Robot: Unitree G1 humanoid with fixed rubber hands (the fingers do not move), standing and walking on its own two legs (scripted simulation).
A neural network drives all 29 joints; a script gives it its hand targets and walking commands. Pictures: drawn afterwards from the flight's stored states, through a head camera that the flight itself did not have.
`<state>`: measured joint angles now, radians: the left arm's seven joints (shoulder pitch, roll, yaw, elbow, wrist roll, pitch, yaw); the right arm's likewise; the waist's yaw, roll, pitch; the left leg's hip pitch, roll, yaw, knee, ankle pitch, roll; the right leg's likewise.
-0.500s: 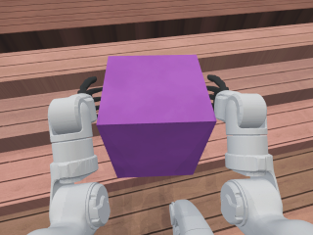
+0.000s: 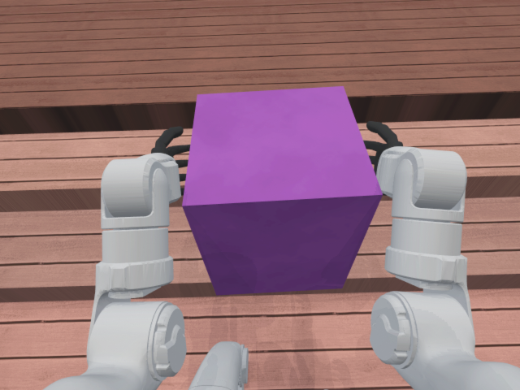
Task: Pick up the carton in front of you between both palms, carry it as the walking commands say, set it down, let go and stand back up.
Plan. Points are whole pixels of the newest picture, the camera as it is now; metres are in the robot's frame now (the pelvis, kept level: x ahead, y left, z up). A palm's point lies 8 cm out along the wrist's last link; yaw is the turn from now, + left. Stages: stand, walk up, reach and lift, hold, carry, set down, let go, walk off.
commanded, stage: carry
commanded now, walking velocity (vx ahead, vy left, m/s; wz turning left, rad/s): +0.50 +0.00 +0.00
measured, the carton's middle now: (275, 198) +0.39 +0.02 +0.08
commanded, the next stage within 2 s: none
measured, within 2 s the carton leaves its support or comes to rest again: neither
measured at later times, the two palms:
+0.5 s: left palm (186, 5) +0.69 +0.18 +0.24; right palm (362, 14) +0.64 -0.12 +0.25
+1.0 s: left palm out of the picture +0.96 +0.20 +0.37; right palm out of the picture +0.99 -0.10 +0.38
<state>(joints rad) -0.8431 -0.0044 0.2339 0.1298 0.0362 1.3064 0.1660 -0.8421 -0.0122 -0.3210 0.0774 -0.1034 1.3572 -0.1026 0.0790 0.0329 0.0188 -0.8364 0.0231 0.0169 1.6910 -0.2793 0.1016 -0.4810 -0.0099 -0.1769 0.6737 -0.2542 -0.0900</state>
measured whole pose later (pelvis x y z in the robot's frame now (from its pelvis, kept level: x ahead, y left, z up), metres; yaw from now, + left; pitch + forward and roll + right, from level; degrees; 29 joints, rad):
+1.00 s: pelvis +0.60 +0.01 +0.23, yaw -1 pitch +3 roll -4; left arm -0.84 0.02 0.18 0.21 0.01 1.31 0.17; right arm -0.84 -0.01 -0.36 0.14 -0.11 1.36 -0.10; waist 0.14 0.05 0.00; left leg -0.71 -0.02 -0.06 1.74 -0.25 0.09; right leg -0.55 0.02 -0.18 0.81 -0.31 -0.09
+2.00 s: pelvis +1.25 +0.04 +0.47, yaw +1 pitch +3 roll -2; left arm -0.85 0.02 0.20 0.23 0.03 1.32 0.16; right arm -0.84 -0.01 -0.35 0.16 -0.11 1.36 -0.10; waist 0.12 0.02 0.00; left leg -0.62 -0.01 -0.07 1.68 -0.26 0.09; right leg -0.62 0.02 -0.21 0.84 -0.27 -0.12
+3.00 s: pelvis +1.85 +0.05 +0.53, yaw +1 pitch +5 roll +1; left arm -0.22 -0.14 0.14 -0.22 0.12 1.17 0.10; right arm -0.21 0.15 -0.17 -0.25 -0.11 1.18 -0.09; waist 0.00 0.02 -0.10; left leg -0.49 0.06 0.08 1.03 -0.37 -0.01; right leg -0.30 -0.04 -0.20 0.39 -0.18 -0.05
